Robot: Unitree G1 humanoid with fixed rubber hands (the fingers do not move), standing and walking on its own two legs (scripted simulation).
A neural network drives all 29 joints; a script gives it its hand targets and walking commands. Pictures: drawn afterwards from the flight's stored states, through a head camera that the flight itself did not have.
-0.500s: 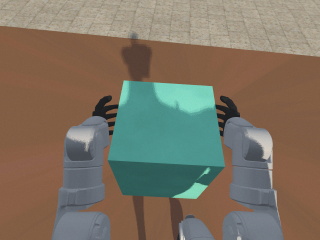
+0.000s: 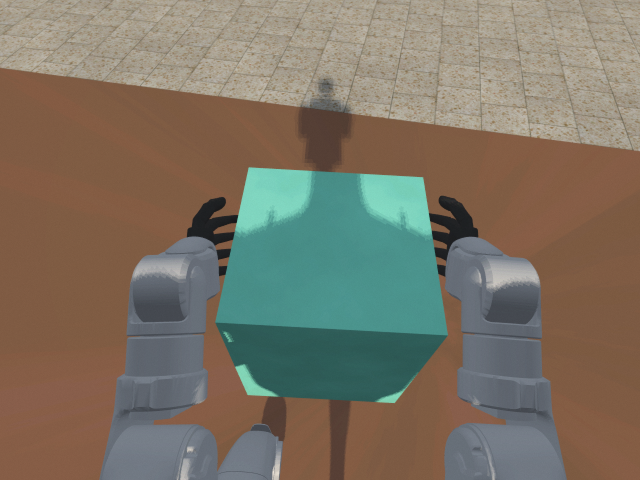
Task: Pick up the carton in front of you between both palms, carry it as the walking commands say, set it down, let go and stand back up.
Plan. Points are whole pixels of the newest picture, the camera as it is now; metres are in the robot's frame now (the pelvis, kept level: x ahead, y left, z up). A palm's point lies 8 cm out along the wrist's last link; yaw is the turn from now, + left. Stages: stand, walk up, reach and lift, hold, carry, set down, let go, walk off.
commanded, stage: carry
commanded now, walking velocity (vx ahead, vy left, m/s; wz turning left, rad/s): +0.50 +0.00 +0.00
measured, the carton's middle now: (327, 295) +0.35 +0.02 +0.01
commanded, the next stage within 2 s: none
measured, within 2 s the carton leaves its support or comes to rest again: neither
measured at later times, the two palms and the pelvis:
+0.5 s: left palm (268, 117) +0.68 +0.15 +0.03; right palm (442, 127) +0.66 -0.15 +0.04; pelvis +0.31 +0.03 -0.05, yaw -2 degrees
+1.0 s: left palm (288, 55) +0.96 +0.15 -0.01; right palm (419, 56) +0.98 -0.15 -0.01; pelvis +0.62 -0.02 -0.11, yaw +0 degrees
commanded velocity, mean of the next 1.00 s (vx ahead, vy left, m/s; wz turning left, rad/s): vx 0.50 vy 0.00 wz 0.00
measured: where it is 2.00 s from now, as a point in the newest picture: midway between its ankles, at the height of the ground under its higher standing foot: (337, 253)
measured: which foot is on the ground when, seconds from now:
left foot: up 0.00-0.18, down 0.20-0.70, up 0.72-1.00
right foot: down 0.00-0.20, up 0.22-0.68, down 0.70-1.00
